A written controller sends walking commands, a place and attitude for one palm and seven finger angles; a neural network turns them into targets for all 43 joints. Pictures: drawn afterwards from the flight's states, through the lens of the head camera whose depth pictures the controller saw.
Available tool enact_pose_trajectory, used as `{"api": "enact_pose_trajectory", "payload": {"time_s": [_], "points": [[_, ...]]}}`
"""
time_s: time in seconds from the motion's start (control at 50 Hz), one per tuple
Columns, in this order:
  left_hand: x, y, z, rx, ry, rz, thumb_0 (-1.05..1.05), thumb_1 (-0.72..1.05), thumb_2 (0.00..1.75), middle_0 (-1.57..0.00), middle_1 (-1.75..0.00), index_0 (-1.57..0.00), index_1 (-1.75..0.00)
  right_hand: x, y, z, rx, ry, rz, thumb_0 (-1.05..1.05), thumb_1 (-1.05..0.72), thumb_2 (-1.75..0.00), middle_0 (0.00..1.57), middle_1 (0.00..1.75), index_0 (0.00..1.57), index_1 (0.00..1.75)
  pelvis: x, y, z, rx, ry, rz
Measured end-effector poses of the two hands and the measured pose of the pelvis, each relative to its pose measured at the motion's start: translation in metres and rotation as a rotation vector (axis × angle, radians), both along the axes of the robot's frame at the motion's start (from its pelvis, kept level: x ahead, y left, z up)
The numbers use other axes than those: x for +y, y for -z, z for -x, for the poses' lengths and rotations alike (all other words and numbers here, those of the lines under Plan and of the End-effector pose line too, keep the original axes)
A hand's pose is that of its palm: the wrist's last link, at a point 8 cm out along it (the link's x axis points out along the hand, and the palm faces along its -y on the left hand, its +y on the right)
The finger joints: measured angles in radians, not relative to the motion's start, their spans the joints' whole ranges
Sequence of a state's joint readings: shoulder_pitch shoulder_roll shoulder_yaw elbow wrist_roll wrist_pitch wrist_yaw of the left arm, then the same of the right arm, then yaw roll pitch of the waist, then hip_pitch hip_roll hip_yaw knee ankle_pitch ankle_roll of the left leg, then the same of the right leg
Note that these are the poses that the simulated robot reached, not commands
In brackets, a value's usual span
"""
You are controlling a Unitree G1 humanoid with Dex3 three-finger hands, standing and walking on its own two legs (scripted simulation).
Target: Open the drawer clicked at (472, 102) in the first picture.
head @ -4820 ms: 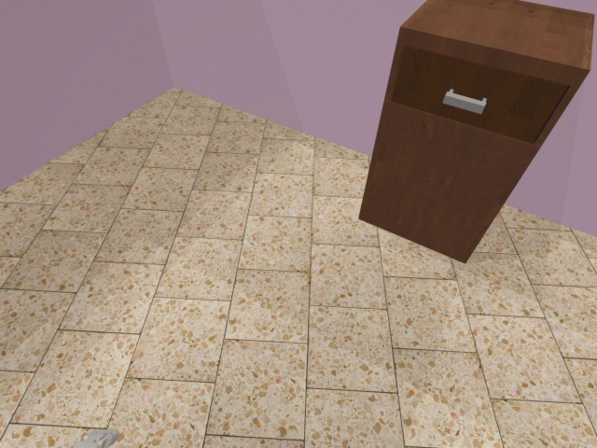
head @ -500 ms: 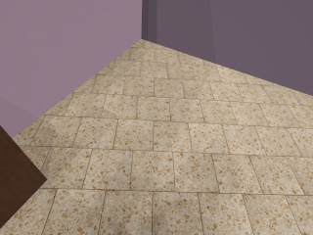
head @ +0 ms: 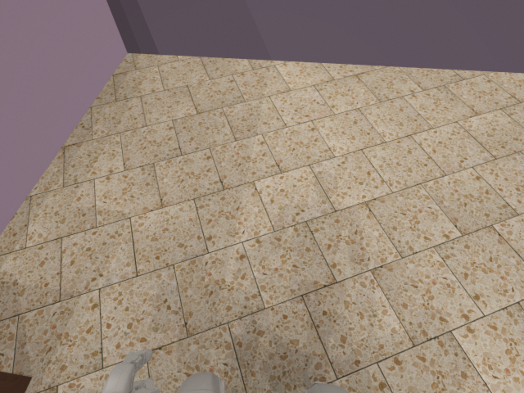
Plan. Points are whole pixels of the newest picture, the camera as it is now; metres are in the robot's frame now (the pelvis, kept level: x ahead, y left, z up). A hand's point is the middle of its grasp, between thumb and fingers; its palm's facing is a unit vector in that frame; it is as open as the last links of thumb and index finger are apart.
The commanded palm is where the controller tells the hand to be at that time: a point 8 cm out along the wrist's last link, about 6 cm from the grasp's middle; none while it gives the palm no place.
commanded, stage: turn to face it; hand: left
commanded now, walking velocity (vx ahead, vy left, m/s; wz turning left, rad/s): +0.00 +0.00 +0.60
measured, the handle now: out of the picture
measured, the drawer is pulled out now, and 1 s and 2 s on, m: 0.00 0.00 0.00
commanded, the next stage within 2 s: none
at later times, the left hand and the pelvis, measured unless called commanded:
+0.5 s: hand out of the picture +0.04 +0.25 -0.16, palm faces +0.28 -0.93 -0.23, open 7.4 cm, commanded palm none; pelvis +0.02 +0.03 +0.01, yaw +14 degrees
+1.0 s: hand out of the picture -0.02 +0.15 -0.13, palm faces +0.54 -0.79 -0.28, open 7.4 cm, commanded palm none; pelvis +0.01 -0.06 +0.02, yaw +34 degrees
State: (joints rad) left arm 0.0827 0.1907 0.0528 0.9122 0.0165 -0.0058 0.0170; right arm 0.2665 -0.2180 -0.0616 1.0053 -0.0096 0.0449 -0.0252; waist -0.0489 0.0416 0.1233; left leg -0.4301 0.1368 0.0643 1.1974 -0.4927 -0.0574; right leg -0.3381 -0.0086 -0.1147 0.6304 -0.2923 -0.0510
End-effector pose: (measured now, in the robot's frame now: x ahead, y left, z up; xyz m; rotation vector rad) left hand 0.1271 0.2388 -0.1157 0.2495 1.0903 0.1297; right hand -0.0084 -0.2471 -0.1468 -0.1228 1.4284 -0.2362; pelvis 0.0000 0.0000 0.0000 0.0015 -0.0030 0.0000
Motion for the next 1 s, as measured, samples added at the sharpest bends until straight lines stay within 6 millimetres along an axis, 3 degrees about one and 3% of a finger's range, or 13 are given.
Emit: {"api": "enact_pose_trajectory", "payload": {"time_s": [0.12,0.2,0.34,0.46,0.58,0.68,0.78,0.88,1.0], "points": [[-0.015,-0.005,-0.011,-0.019,-0.013,0.049,0.00,0.90,0.90,-0.20,-0.29,-0.20,-0.30,0.014,-0.010,-0.040,-0.076,-0.040,-0.028,0.01,-0.91,-0.90,0.20,0.30,0.20,0.30,0.002,-0.009,-0.016,-0.003,-0.049,0.005],[-0.012,0.004,-0.003,-0.032,-0.079,0.098,0.00,0.90,0.90,-0.21,-0.29,-0.20,-0.30,0.029,-0.013,-0.063,-0.083,-0.104,-0.036,0.01,-0.91,-0.90,0.20,0.30,0.20,0.30,0.009,-0.007,-0.022,-0.010,-0.099,0.015],[0.026,0.034,0.047,0.064,-0.236,0.117,0.00,0.90,0.90,-0.21,-0.29,-0.20,-0.30,0.047,-0.019,-0.102,-0.135,-0.222,0.014,0.01,-0.91,-0.90,0.20,0.30,0.20,0.30,0.029,0.004,-0.024,0.004,-0.178,0.025],[0.051,0.019,0.093,0.153,-0.327,0.072,0.00,0.91,0.90,-0.20,-0.29,-0.20,-0.30,0.050,-0.035,-0.118,-0.144,-0.286,0.031,0.01,-0.91,-0.90,0.21,0.30,0.20,0.30,0.032,-0.011,-0.023,0.023,-0.227,0.031],[0.057,0.005,0.117,0.150,-0.401,0.027,0.01,0.91,0.90,-0.20,-0.29,-0.20,-0.30,0.041,-0.039,-0.138,-0.157,-0.352,0.025,0.01,-0.90,-0.90,0.21,0.30,0.20,0.30,0.022,-0.016,-0.021,0.022,-0.291,0.035],[0.042,-0.004,0.117,0.096,-0.442,0.001,0.01,0.91,0.90,-0.20,-0.29,-0.19,-0.30,0.023,-0.033,-0.156,-0.171,-0.408,0.010,0.01,-0.90,-0.90,0.21,0.30,0.21,0.30,0.001,-0.014,-0.017,0.019,-0.358,0.026],[0.011,-0.010,0.118,0.012,-0.480,-0.030,0.00,0.91,0.90,-0.20,-0.29,-0.20,-0.30,-0.001,-0.016,-0.180,-0.190,-0.465,-0.020,0.01,-0.90,-0.90,0.21,0.30,0.21,0.30,-0.029,-0.004,-0.017,0.021,-0.430,0.000],[-0.027,-0.021,0.147,0.018,-0.547,-0.031,0.00,0.90,0.90,-0.20,-0.29,-0.20,-0.30,-0.012,-0.017,-0.205,-0.197,-0.540,-0.041,0.01,-0.90,-0.90,0.20,0.30,0.20,0.30,-0.048,-0.011,-0.015,-0.001,-0.501,-0.022],[-0.060,-0.021,0.181,0.065,-0.632,0.002,0.00,0.90,0.90,-0.21,-0.29,-0.20,-0.30,-0.008,-0.024,-0.222,-0.188,-0.630,-0.058,0.01,-0.90,-0.90,0.20,0.30,0.20,0.30,-0.061,-0.018,-0.015,-0.003,-0.586,-0.045]]}}
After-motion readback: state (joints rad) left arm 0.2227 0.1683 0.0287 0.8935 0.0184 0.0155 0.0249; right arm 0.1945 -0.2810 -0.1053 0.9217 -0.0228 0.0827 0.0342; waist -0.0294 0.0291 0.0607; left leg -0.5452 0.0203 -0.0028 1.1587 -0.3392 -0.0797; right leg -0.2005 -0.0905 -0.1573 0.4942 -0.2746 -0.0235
